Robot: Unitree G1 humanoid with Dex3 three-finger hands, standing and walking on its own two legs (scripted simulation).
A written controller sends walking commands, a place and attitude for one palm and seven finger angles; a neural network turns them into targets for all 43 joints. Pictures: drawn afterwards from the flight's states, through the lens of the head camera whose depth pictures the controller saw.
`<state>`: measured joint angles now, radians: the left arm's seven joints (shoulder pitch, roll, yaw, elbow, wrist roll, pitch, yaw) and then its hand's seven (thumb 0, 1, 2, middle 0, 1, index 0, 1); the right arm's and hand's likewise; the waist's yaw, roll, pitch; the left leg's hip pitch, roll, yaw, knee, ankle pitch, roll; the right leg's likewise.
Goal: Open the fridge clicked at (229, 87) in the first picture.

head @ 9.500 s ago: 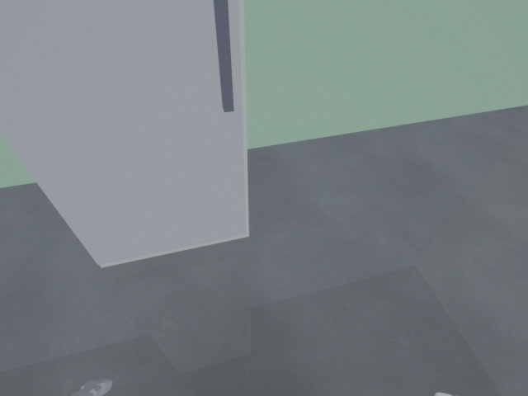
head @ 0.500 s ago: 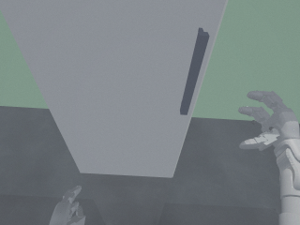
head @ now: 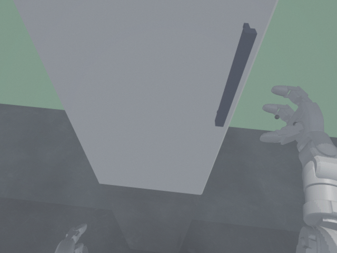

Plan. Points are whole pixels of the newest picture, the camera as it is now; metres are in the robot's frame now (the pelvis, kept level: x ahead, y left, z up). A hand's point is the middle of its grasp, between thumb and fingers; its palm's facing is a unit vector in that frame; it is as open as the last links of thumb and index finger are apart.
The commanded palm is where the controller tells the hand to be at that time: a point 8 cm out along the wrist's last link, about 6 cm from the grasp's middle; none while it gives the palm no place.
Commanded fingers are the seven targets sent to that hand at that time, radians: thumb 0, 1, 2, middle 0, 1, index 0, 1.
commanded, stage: move the hooked fingers beside the handle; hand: right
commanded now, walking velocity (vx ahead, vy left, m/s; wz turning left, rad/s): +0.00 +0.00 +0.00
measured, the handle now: (230, 82) +0.54 -0.12 +0.14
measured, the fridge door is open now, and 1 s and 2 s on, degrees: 0 0 0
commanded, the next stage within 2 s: feel for the door with the fingertips in 1.58 s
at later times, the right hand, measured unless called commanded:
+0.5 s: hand (262, 97) +0.47 -0.19 +0.15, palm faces +0.01 +1.00 +0.02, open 14.0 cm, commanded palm +0.44 -0.24 +0.15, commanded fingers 0.00 0.50 -0.30 0.30 1.20 0.30 1.20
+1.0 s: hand (263, 102) +0.45 -0.19 +0.15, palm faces +0.00 +1.00 +0.02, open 14.0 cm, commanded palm +0.44 -0.24 +0.15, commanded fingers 0.00 0.50 -0.30 0.30 1.20 0.30 1.20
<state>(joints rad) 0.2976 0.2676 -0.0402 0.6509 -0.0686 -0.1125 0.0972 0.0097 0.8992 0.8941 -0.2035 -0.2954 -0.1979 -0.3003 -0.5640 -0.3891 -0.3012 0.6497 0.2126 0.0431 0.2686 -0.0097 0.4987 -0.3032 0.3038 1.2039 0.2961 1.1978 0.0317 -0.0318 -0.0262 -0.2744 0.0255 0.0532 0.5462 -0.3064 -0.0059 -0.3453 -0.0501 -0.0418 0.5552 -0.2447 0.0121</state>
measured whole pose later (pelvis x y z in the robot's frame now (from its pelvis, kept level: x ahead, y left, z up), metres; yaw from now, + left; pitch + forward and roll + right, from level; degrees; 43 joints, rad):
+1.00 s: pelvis +0.00 -0.01 -0.01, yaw +0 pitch +6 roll +1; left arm 0.32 0.27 -0.02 0.65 -0.05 -0.04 0.06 0.01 0.90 0.89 -0.20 -0.30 -0.20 -0.30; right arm -0.78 -0.37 -0.28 0.90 0.17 -0.10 0.21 -0.01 0.50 -0.30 0.30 1.20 0.29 1.20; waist 0.06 -0.02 -0.05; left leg -0.38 0.02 0.05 0.61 -0.33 -0.01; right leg -0.46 -0.05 -0.03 0.64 -0.28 0.00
